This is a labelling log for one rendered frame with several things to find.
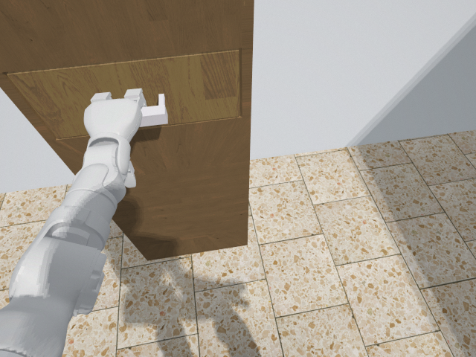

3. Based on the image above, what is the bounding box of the handle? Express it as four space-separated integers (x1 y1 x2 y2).
139 94 168 127

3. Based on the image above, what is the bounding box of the drawer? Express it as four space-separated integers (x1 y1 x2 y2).
7 48 240 138

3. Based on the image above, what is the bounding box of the robot left hand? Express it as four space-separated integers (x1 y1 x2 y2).
84 89 147 188

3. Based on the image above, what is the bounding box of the robot left upper arm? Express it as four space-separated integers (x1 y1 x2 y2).
0 237 107 357

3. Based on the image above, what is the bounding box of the left robot forearm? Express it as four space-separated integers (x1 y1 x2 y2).
9 132 131 301

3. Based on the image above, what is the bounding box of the cabinet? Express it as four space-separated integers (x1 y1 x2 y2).
0 0 254 261

